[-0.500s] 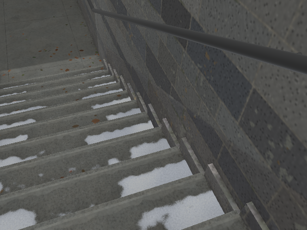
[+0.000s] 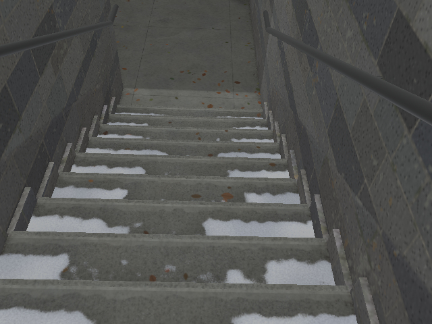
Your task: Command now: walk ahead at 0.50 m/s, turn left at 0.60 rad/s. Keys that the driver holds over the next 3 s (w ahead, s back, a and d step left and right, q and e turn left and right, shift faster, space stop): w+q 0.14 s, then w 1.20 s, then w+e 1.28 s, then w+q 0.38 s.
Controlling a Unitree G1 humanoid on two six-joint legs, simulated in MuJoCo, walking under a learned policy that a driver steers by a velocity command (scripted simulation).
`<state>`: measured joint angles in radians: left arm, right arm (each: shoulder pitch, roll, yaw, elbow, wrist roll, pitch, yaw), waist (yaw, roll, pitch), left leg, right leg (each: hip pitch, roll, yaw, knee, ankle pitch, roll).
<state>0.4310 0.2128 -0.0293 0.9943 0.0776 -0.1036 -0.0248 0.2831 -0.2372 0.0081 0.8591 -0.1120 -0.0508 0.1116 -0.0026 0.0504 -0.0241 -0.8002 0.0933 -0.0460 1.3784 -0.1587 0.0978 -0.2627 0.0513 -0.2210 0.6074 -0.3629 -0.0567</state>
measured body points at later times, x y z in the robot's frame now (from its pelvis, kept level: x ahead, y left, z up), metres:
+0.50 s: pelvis +0.31 +0.10 -0.14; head +0.33 +0.11 +0.31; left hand +0.27 +0.34 -0.29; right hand +0.38 -0.15 -0.28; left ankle +0.30 +0.18 -0.87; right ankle +0.30 -0.06 -0.72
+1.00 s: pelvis +0.62 +0.07 -0.29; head +0.63 +0.07 +0.16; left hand +0.57 +0.32 -0.43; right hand +0.68 -0.16 -0.43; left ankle +0.59 +0.21 -0.84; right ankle +0.64 +0.00 -1.02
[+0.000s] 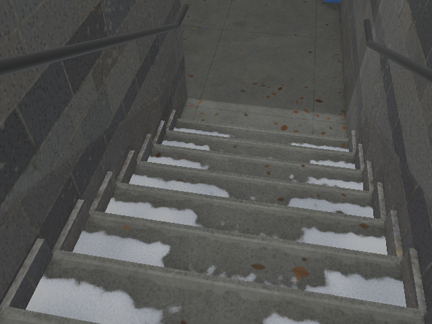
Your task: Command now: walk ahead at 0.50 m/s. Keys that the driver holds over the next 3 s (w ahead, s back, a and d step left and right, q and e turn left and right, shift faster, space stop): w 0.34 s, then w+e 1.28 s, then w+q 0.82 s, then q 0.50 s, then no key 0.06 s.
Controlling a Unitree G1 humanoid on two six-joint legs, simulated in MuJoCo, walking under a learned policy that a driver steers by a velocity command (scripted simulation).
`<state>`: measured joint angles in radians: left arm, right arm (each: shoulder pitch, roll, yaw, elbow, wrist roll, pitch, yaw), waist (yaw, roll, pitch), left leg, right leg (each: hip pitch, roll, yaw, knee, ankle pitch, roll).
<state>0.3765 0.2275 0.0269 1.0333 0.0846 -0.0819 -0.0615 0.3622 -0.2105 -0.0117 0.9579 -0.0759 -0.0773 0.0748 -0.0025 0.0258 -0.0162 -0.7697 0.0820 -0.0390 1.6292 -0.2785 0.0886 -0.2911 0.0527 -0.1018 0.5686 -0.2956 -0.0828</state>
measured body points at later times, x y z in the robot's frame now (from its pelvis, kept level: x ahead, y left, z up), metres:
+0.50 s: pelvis +0.30 +0.06 -0.14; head +0.31 +0.07 +0.31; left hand +0.18 +0.26 -0.29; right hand +0.42 -0.17 -0.27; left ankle +0.34 +0.15 -0.88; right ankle +0.15 -0.07 -0.64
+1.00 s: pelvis +0.60 -0.03 -0.28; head +0.60 -0.05 +0.17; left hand +0.83 +0.12 -0.40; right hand +0.37 -0.14 -0.42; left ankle +0.37 +0.16 -0.83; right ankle +0.63 -0.14 -1.03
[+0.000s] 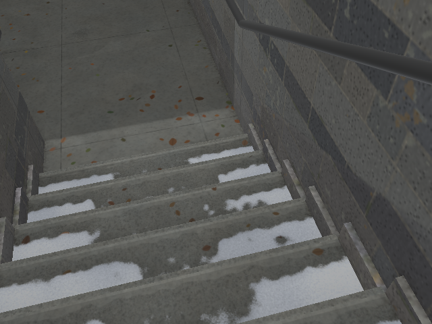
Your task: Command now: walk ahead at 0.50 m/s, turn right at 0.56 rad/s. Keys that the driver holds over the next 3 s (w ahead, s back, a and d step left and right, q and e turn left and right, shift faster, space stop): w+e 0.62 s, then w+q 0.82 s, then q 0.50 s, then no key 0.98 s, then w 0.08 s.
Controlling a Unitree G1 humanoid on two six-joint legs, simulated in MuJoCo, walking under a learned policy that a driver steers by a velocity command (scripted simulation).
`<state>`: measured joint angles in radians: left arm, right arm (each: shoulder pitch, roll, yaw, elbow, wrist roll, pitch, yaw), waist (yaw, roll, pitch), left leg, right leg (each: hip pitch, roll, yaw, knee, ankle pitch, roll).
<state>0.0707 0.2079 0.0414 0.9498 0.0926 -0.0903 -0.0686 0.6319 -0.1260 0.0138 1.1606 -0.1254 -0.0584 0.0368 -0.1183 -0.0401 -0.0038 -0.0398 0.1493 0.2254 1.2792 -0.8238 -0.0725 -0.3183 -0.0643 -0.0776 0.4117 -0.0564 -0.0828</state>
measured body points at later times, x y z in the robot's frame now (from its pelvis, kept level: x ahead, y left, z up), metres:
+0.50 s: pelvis +0.29 +0.04 -0.17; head +0.29 +0.05 +0.28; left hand +0.33 +0.26 -0.32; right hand +0.34 -0.22 -0.29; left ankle +0.35 +0.13 -0.90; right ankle +0.16 -0.07 -0.62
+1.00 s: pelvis +0.51 -0.03 -0.19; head +0.52 -0.03 +0.26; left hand +0.69 +0.15 -0.31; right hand +0.47 -0.28 -0.33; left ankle +0.51 +0.10 -0.82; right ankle +0.47 -0.15 -0.90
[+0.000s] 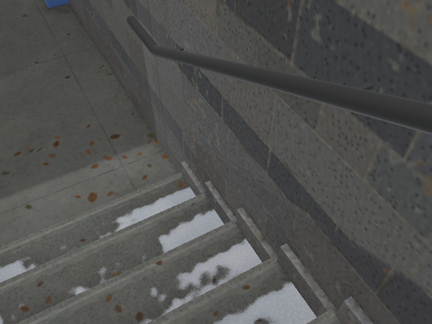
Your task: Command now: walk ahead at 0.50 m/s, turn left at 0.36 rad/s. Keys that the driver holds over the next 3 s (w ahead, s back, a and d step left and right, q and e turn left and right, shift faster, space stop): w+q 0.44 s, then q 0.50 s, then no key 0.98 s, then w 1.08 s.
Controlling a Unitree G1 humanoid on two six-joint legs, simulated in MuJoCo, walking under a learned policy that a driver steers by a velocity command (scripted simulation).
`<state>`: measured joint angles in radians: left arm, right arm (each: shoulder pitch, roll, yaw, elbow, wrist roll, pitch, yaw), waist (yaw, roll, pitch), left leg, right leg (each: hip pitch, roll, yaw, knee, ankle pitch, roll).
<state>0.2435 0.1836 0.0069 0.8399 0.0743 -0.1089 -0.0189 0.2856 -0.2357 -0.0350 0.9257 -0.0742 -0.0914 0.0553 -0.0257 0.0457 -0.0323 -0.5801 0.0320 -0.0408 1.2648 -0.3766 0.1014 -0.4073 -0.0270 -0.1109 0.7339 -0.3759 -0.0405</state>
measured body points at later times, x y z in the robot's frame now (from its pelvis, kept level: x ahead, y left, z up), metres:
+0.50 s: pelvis +0.26 +0.09 -0.16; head +0.26 +0.10 +0.29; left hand +0.33 +0.35 -0.28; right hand +0.28 -0.12 -0.31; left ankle +0.17 +0.14 -0.86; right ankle +0.45 -0.03 -0.79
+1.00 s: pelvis +0.43 +0.11 -0.27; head +0.45 +0.13 +0.18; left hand +0.33 +0.37 -0.40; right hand +0.65 -0.01 -0.40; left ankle +0.42 +0.28 -0.94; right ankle +0.51 +0.06 -1.01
